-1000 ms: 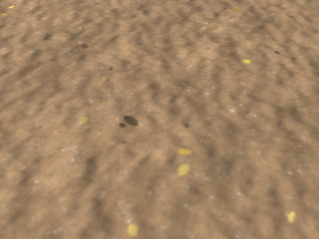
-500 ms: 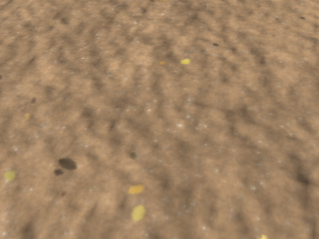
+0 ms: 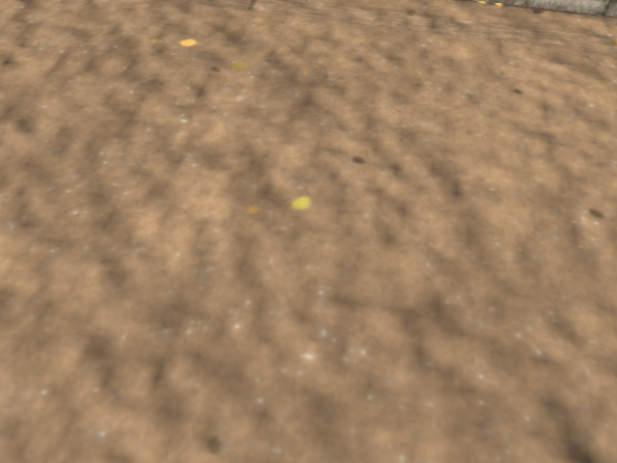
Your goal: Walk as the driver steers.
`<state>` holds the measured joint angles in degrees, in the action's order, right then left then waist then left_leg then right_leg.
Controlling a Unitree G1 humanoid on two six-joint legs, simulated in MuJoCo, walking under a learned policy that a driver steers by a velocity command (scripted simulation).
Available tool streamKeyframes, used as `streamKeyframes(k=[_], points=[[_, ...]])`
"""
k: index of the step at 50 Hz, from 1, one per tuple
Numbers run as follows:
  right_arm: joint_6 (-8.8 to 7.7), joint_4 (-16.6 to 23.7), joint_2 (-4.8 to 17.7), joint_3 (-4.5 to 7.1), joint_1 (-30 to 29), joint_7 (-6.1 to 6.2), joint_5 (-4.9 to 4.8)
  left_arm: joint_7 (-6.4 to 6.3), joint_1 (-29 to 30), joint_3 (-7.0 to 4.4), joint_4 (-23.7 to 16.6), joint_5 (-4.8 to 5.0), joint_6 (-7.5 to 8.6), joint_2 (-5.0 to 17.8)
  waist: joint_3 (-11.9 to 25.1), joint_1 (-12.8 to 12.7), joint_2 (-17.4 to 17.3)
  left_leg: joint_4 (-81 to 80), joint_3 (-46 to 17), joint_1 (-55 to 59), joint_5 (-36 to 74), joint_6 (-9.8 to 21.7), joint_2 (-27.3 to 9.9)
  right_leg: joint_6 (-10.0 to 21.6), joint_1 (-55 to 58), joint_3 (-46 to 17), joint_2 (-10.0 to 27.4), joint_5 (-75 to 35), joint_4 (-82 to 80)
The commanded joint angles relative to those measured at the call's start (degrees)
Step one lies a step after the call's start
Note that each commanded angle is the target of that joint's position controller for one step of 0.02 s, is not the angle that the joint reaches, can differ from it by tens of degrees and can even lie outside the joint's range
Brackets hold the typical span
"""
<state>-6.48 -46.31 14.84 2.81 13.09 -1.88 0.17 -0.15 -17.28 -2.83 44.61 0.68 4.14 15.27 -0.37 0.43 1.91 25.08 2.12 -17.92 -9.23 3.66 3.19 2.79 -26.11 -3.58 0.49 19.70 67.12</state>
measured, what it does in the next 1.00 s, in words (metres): walks ahead, turning left: right foot, then left foot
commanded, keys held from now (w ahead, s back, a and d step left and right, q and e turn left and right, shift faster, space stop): w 0.14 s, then w+q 0.58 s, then q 0.28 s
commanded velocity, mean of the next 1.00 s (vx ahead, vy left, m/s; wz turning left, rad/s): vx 0.44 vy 0.00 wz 0.35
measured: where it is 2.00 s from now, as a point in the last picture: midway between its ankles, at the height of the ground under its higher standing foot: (286, 444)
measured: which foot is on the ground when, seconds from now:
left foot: down 0.00-0.38, up 0.40-0.86, down 0.88-1.00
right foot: up 0.00-0.36, down 0.38-0.88, up 0.90-1.00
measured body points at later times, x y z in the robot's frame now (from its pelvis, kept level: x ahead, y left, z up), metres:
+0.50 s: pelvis +0.26 -0.05 +0.00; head +0.29 -0.05 +0.45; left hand +0.41 +0.22 -0.09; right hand +0.33 -0.32 -0.14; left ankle +0.14 +0.08 -0.65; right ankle +0.33 -0.15 -0.74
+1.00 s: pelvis +0.46 +0.05 -0.02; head +0.50 +0.09 +0.43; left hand +0.44 +0.36 -0.14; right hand +0.73 -0.12 -0.10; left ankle +0.52 +0.16 -0.74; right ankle +0.42 -0.13 -0.64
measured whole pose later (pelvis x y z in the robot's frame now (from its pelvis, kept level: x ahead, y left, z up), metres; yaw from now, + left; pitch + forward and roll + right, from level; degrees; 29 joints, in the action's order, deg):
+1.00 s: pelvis +0.46 +0.05 -0.02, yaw +26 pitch +3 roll -1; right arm -1.3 -36.9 17.0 4.1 7.6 -1.9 -0.3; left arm -1.1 -9.7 -3.5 44.9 0.2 3.5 17.4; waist -4.5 -0.7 0.4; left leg 32.9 0.2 -28.2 -7.5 4.5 3.5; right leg -3.1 -24.8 -0.7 2.0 29.8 72.1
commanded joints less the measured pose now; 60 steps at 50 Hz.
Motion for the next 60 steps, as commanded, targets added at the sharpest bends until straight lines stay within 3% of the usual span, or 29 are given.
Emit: streamKeyframes(k=[1, 4, 7, 13, 16, 17, 18, 19, 20, 21, 22, 24, 25, 27, 30, 37, 41, 42, 43, 44, 45, 46, 47, 48, 49, 51, 53, 56, 60], points=[[-0.75, 2.28, 5.53, 0.95, 1.18, -0.01, 0.02, -0.19, -0.42, -1.37, -4.34, -0.2, 0.58, 4.07, 2.37, -0.71, -6.69, -14.43, -17.98, 9.99, 7.87, 10.1, -15.22, -0.81, -10.68, -1.15, 5.75, -4.0, -2.96], [-0.61, 0.94, 7.95, 1.59, 3.4, 0.63, -0.39, -0.51, 4.12, -0.97, -6.18, -0.66, 0.36, 3.11, 1.07, 0.05, -5.64, -16.23, -13.85, 10.23, 15.15, 10.67, -15.26, -2.45, -14.22, 0.12, 6.66, -9.55, -10.54], [0.21, -0.12, 8.33, 1.57, 5.72, 1.21, -0.83, -0.2, 9.21, -0.54, -7.36, -0.54, 0.69, 1.93, 0.51, 1.73, -5.6, -16.46, -9.52, 11.41, 17.41, 8.71, -13.44, -2.77, -13.78, 1.31, 6.05, -18.64, -20.9], [1.84, -2.5, 9.02, 1.51, 11.8, 1.69, -1.61, 1.51, 20.11, -0.34, -10.72, 0.22, 2.04, 1.79, -2.53, 5.01, -6.0, -13.02, -11.89, 13.93, 12.68, 7.95, -14.35, -3.07, -9.28, 2.27, 2.12, -22.61, -35.28], [2.67, -2.59, 10.27, 2.06, 11.1, 2.36, -1.73, 2.12, 19.05, -1.1, -11.02, 0.29, 3.02, 3.99, -1.89, 2.63, -7.58, -8.81, -15.44, 16.39, 13.39, 6.64, -16.25, -1.78, -4.03, 1.51, 0.99, -17.5, -39.65], [2.87, -2.35, 10.76, 2.23, 9.91, 2.48, -1.73, 1.96, 15.5, -1.66, -10.12, 0.19, 3.28, 5.08, -0.24, 0.23, -8.01, -5.39, -15.24, 15.77, 17.58, 5.82, -15.58, -0.85, 1.83, 2.38, 0.11, -16.73, -41.52], [2.85, -1.96, 9.87, 1.91, 9.29, 2.46, -1.5, 1.45, 8.38, -2.86, -8.08, -0.16, 3.42, 7.44, 4.4, -3.17, -7.21, 2.28, -13.33, 13.25, 22.37, 4.3, -12.59, 0.87, 13.0, 2.67, 0.21, -17.18, -42.44], [2.56, -0.09, 6.92, 0.82, 7.6, 2.33, -0.55, 0.74, -2.05, -4.01, -6.66, -1.25, 3.46, 11.22, 13.15, -7.85, -3.45, 17.77, -10.75, 3.45, 14.12, 2.04, -8.96, 4.73, 29.93, -5.21, 9.06, -19.0, -39.36], [1.54, 1.32, 0.54, -1.01, 14.85, 2.29, -1.02, 0.55, -7.12, -5.1, -5.57, -2.01, 2.66, 15.89, 21.92, -5.75, 11.92, 38.19, -5.0, -18.35, -15.05, -1.72, -1.02, 12.88, 50.64, -27.69, 23.69, -14.19, -41.54], [0.92, 0.65, 4.86, -0.13, 14.74, 2.08, -2.36, 0.57, -7.98, -4.04, -5.33, -1.49, 2.27, 11.09, 23.31, -6.7, 12.93, 47.25, -10.22, -25.23, -24.05, -2.0, -2.69, 14.45, 49.42, -37.1, 24.96, -5.23, -46.62], [1.06, 1.59, 8.69, 1.13, 10.0, 2.13, -3.11, 0.37, -4.48, -2.97, -5.51, -0.91, 2.17, 7.75, 14.01, -6.61, 8.36, 50.03, -10.06, -28.51, -19.57, -2.01, -5.28, 11.88, 42.04, -28.44, 22.81, -3.89, -47.98], [1.95, 2.67, 7.67, 1.49, 5.09, 2.26, -1.98, 0.64, 2.34, -1.8, -5.22, -0.88, 2.12, 4.43, 5.05, -3.52, 3.26, 46.49, -8.16, -25.27, -11.83, -2.37, -8.97, 9.3, 26.92, -16.05, 17.9, -8.94, -52.17], [2.78, 2.7, 6.77, 1.78, 5.47, 2.19, -1.83, 0.8, 4.59, -1.49, -4.95, -1.16, 2.39, 3.38, 2.7, -1.59, 4.14, 44.42, -8.47, -22.39, -9.72, -2.46, -10.35, 8.46, 21.73, -11.56, 16.05, -10.92, -54.62], [4.19, 3.09, 4.26, 1.55, 6.3, 1.94, -1.99, 0.93, 6.39, -1.96, -4.07, -1.21, 3.0, 3.98, 0.83, 0.24, 4.37, 42.8, -7.85, -19.47, -7.47, -3.02, -11.07, 8.74, 16.38, -6.15, 15.42, -14.98, -57.98], [5.07, 4.87, 3.85, 1.71, 3.63, 1.94, -1.46, 0.54, 5.98, -2.79, -2.41, -1.45, 3.47, 5.9, -0.62, 0.7, 1.93, 38.04, -8.55, -22.27, -1.49, -3.88, -11.39, 9.3, 16.37, 0.05, 15.69, -20.78, -59.66], [4.38, 9.39, 2.75, 0.97, -8.89, -0.51, -1.19, -0.54, 2.99, -3.83, 0.22, -0.71, 1.93, 9.62, -3.94, -3.39, 0.35, 17.42, -3.12, -20.68, 10.81, -2.64, -9.95, 6.54, 21.37, 11.06, 14.88, -24.23, -58.26], [4.61, 12.06, 5.01, 2.11, -9.34, -1.53, -0.56, -1.23, 3.26, -4.56, 0.72, 0.82, -0.02, 12.15, -1.58, -2.07, 3.25, 12.4, 1.59, -14.98, 2.99, -0.31, -5.97, 3.68, 26.52, 13.87, 15.73, -45.08, -47.87], [4.71, 11.57, 6.3, 2.86, -5.9, -1.57, -0.49, -1.46, 4.03, -4.79, 0.48, 1.38, -0.44, 12.81, 0.77, -0.05, 4.02, 10.91, 3.09, -10.37, 1.24, 0.83, -3.74, 2.69, 26.99, 14.42, 15.17, -51.74, -42.17], [4.7, 9.73, 8.51, 4.24, 1.43, -1.35, -0.5, -1.58, 5.06, -4.66, 0.18, 1.86, -0.87, 12.44, 4.41, 4.02, 2.6, 6.07, 4.16, -1.22, 5.14, 2.46, -0.96, 0.97, 25.52, 15.77, 13.08, -52.83, -32.22], [4.97, 8.23, 12.71, 6.0, 7.82, -0.16, -0.34, -1.49, 3.04, -4.01, 0.11, 1.05, -0.68, 10.66, 8.42, 6.72, -1.97, 3.18, 0.24, 11.87, 18.56, 4.7, -1.72, -2.57, 17.27, 16.67, 9.76, -41.33, -18.07], [5.44, 8.78, 19.41, 6.84, 7.64, 1.23, -0.17, -0.93, -1.16, -1.72, -2.06, -3.17, -0.1, 3.01, 12.43, 1.01, -18.74, 8.54, -20.03, 28.16, 48.73, 11.33, -16.69, -6.43, -3.42, 15.75, 2.06, 14.21, 2.72], [4.67, 12.39, 19.33, 6.05, 6.63, 0.52, 0.66, -0.26, -4.8, -1.12, -2.39, -1.87, 0.87, 5.22, 27.02, 1.52, -16.56, 2.94, -42.19, 36.48, 42.53, 22.56, -26.58, -7.4, -11.45, 1.92, -2.99, 23.84, 16.25], [4.44, 13.0, 15.37, 5.28, 5.8, -0.08, 0.46, -0.12, 2.0, -2.19, -3.09, 0.28, 0.98, 9.38, 25.08, 4.74, -7.08, -0.11, -36.43, 33.47, 36.34, 19.83, -23.3, -6.27, -13.88, -2.26, -0.26, 17.78, 16.79], [4.24, 12.71, 13.01, 4.66, 2.65, -0.01, -0.54, -0.54, 5.47, -1.89, -4.47, 0.53, 0.79, 8.74, 17.6, 3.36, -5.28, -0.98, -29.92, 26.58, 30.02, 16.86, -20.3, -5.42, -16.27, -1.19, 1.41, 12.17, 12.62], [4.41, 12.89, 11.07, 4.11, -0.33, 0.35, -1.12, -1.42, 6.08, -1.87, -3.66, -0.55, 0.22, 8.33, 12.55, 1.58, -2.14, -2.17, -26.37, 18.95, 26.34, 14.4, -17.79, -5.61, -15.1, -1.21, 3.46, 8.51, 8.68], [5.01, 14.01, 9.97, 3.6, -3.77, 1.0, -0.09, -1.98, 5.17, -2.46, -3.95, -1.14, -1.49, 9.44, 9.33, -1.76, -4.67, -4.96, -23.2, 6.96, 24.84, 12.94, -15.31, -5.36, -8.04, -1.55, 4.13, 5.29, 3.63], [5.01, 14.29, 10.72, 3.89, -4.37, 1.42, 0.52, -2.2, 4.21, -2.12, -3.82, -1.49, -2.25, 7.8, 9.55, -2.75, -5.36, -5.28, -20.87, 2.95, 28.48, 12.8, -13.84, -5.85, -5.23, -0.63, 2.78, 3.83, -1.18], [5.68, 14.12, 11.85, 4.34, -3.38, 2.59, -0.14, -2.56, 6.13, -1.6, -4.28, -1.7, -2.83, 6.51, 10.65, -2.11, -5.81, -4.83, -20.9, 2.66, 24.97, 12.07, -12.75, -7.09, -5.5, -1.17, 1.32, 0.44, -8.07], [7.24, 14.91, 11.52, 4.23, -4.1, 3.71, -0.6, -2.27, 10.29, -1.46, -5.53, -1.16, -3.55, 6.29, 8.63, -0.75, -8.1, -6.16, -23.95, 0.79, 3.63, 9.47, -10.41, -7.46, -4.72, -2.3, -0.1, -4.07, -16.24]])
